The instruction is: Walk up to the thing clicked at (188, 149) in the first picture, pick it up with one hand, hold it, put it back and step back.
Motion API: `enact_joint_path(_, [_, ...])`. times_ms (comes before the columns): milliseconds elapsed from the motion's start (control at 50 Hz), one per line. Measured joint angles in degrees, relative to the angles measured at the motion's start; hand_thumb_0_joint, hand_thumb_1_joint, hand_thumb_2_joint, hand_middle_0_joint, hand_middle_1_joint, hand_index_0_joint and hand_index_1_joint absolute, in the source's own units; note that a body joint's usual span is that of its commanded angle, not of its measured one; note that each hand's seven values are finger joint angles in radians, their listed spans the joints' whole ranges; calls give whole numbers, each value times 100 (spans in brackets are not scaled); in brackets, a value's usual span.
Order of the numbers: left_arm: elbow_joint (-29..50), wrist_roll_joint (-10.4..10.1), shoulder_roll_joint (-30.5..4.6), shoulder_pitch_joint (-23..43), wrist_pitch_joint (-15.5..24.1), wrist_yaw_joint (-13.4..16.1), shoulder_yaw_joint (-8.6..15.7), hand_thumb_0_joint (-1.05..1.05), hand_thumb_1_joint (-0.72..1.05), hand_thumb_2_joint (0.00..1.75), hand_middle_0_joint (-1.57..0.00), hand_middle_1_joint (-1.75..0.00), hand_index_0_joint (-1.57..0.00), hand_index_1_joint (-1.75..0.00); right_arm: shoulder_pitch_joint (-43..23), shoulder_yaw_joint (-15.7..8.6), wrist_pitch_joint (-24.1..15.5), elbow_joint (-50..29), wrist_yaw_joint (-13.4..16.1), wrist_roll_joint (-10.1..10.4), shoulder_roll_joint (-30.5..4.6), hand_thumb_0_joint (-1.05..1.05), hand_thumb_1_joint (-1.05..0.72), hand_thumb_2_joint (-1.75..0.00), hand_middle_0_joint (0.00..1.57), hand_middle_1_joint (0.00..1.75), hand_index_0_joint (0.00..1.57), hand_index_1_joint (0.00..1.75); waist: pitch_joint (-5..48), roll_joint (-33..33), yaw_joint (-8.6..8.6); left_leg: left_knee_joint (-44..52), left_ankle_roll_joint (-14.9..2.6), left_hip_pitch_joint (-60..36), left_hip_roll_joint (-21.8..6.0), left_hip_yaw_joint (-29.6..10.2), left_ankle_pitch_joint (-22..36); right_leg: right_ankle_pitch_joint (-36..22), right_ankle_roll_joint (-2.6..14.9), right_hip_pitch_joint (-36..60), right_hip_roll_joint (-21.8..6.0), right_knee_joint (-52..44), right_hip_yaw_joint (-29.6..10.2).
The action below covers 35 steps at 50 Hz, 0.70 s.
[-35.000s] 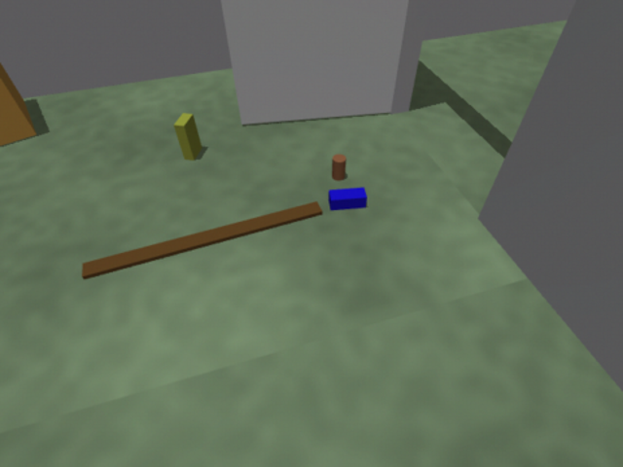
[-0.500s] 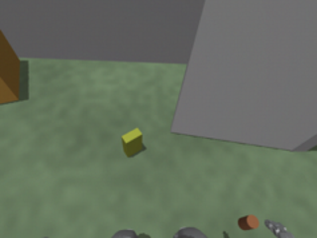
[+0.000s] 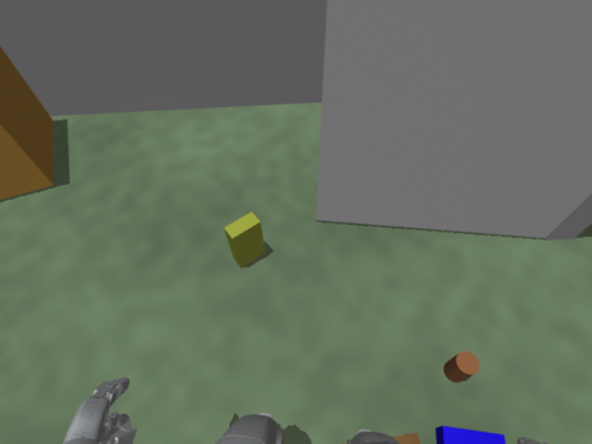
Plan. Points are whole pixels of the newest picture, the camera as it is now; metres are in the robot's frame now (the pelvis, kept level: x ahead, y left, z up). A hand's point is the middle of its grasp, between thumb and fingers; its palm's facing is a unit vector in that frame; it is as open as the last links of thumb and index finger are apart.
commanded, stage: step back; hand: left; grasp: from the side
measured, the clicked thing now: (246, 241) +0.79 +0.24 -0.66
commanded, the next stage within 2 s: stand in 1.62 s
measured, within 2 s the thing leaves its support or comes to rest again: neither
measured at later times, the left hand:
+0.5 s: hand out of the picture -0.17 +0.23 -0.16, palm faces +0.06 -0.90 -0.44, open 7.4 cm
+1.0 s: hand out of the picture -0.27 +0.23 -0.14, palm faces +0.15 -0.91 -0.38, open 7.4 cm
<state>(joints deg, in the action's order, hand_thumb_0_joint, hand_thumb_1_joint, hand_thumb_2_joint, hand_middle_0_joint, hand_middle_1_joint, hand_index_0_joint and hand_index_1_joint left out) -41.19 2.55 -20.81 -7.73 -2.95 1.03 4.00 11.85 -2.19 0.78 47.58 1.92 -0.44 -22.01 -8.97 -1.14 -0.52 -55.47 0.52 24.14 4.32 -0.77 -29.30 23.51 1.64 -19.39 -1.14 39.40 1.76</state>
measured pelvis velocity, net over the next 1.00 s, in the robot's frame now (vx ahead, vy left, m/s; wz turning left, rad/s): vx -0.28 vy -0.06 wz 0.15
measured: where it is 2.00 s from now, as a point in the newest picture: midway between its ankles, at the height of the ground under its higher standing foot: outside the picture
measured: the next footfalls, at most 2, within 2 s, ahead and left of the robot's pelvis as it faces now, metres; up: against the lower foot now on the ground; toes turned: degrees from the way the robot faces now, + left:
left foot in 0.06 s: +0.02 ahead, +0.10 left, +0.00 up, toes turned +1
right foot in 0.44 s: -0.17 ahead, -0.18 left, -0.02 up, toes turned +4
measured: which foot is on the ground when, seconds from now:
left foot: up 0.00-0.04, down 0.06-0.44, up 0.46-0.76, down 0.78-1.00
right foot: down 0.00-0.10, up 0.12-0.42, down 0.44-0.80, up 0.82-1.00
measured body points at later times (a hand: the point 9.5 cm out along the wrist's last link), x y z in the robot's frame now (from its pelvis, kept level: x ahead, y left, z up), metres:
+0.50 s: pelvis -0.21 -0.07 -0.02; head -0.18 -0.07 +0.42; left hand -0.18 +0.27 -0.13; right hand -0.04 -0.38 -0.13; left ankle -0.06 +0.09 -0.70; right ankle -0.21 -0.19 -0.74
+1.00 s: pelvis -0.28 -0.06 +0.00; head -0.29 -0.06 +0.45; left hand -0.28 +0.28 -0.12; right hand -0.21 -0.38 -0.12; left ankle -0.33 +0.07 -0.73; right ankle -0.19 -0.18 -0.69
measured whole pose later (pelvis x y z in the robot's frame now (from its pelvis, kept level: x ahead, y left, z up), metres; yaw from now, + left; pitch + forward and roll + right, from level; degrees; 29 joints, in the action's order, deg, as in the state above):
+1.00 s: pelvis -0.28 -0.06 +0.00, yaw +9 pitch -4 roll +1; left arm -54.4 1.7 -24.5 -14.9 -1.0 -2.7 5.6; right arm 17.4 -3.8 -1.7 56.7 -1.0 -2.6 -20.9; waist -2.6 -2.1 0.4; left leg -28.3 -0.3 6.8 -0.3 -1.2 -18.3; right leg 20.3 0.1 -27.1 -1.8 50.5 -0.5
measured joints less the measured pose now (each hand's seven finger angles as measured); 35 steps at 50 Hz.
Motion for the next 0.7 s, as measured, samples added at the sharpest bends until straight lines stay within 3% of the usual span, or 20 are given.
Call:
enact_joint_path(60, [101,-63,-52,212,-12,-7,-26,0,90,90,-21,-30,-21,-30,20,-7,-59,-23,-26,-39,-6,0,-90,-90,20,30,21,30,-31,-38,69,1225,-82,-545,-177,103,603,76,-62,-234,-39,272,171])
enact_joint_path(100, [87,-110,-92,408,-73,-31,-34,0,90,90,-21,-30,-21,-30,-7,-39,-107,-3,-27,-66,24,0,-90,-90,20,30,21,30,-97,-148,112,1621,-305,-692,-83,69,125,-5,-75,-495,-123,651,155])
enact_joint_path(120, [61,-135,-100,505,-107,-34,-17,0,90,90,-21,-30,-21,-30,-44,-33,-99,-1,-44,-77,50,0,-90,-90,20,30,21,30,-169,-204,110,1542,-365,-627,-49,62,157,223,-68,-626,-67,954,-8])
enact_joint_path(180, [-76,-139,-101,607,-180,-4,31,0,90,90,-20,-30,-21,-30,-118,24,-83,-19,-52,-116,93,0,-90,-89,20,30,21,30,-191,-161,199,1548,-413,-446,-143,-98,469,866,-67,-1034,422,2421,-569])
enact_joint_path(220, [-150,-177,-139,558,-184,-5,63,0,90,90,-20,-30,-21,-30,-175,56,-59,-26,-31,-139,119,0,-90,-89,21,30,21,30,-114,-162,188,1729,-373,-343,-231,-145,726,809,-66,-1171,669,3170,-879])
enact_joint_path(260, [-226,-183,-182,439,-152,-18,101,0,90,90,-20,-30,-21,-30,-278,48,-26,-54,-29,-171,120,0,-90,-89,21,30,21,30,-72,-145,151,1894,-368,-248,-329,-156,955,663,-128,-1092,744,3466,-1022])
enact_joint_path(340, [-492,-168,-285,119,-111,-58,125,0,91,90,-20,-30,-21,-30,-523,7,21,-183,-71,-216,72,0,-90,-89,21,30,21,30,-38,-66,77,2097,-397,-11,-517,-137,1349,595,-301,-435,537,2567,-932])
enact_joint_path(380, [-655,-169,-321,-36,-94,-84,113,0,91,90,-20,-30,-21,-30,-622,-8,57,-240,-101,-221,11,0,-90,-89,21,30,21,30,-5,6,23,2136,-333,160,-611,-127,1536,633,-277,33,357,1549,-717])
enact_joint_path(440, [-888,-136,-317,-308,0,-99,126,0,91,90,-20,-30,-21,-30,-748,-31,165,-226,-132,-192,-148,0,-90,-89,21,30,21,30,106,193,-78,1909,-223,576,-745,-186,1666,133,-155,691,263,-89,-431])
enact_joint_path(460, [-960,-88,-244,-378,8,-95,131,0,91,90,-20,-30,-21,-30,-776,-69,200,-177,-112,-177,-213,0,-90,-89,21,30,21,30,78,357,-58,1628,-206,733,-686,-446,1248,60,-142,614,349,13,-330])
enact_joint_path(500, [-1017,-21,-178,-587,-32,-113,94,0,91,90,-20,-30,-21,-30,-648,-151,303,-54,-50,-161,-204,0,-90,-90,20,30,21,30,169,334,-174,620,-35,1023,-251,-770,466,42,-70,380,256,293,-333])
enact_joint_path(540, [-1098,0,-95,-758,-64,-90,70,1,90,90,-20,-30,-21,-30,-451,-172,358,63,-59,-127,-230,0,-91,-90,20,30,21,30,266,309,-247,-469,72,1162,125,-918,474,-103,-46,311,115,225,-341])
enact_joint_path(580, [-1166,29,-18,-836,-62,-70,81,1,90,90,-21,-30,-21,-30,-237,-190,342,159,-102,-94,-275,0,-91,-90,20,30,21,30,327,349,-246,-1147,135,1072,287,-931,631,-289,-60,276,12,63,-283])
enact_joint_path(640, [-1172,48,19,-873,50,-77,115,1,90,90,-21,-30,-21,-30,110,-204,304,343,-171,-105,-308,0,-91,-90,20,30,21,30,418,407,-234,-1292,200,557,198,-792,663,-425,-49,182,-89,-71,-157])
enact_joint_path(700, [-1113,68,-17,-848,187,-98,144,1,90,90,-21,-30,-21,-30,382,-188,305,615,-234,-143,-273,0,-91,-90,20,30,21,30,518,404,-209,-207,206,-223,-95,-583,298,-383,-32,100,-182,-118,-1])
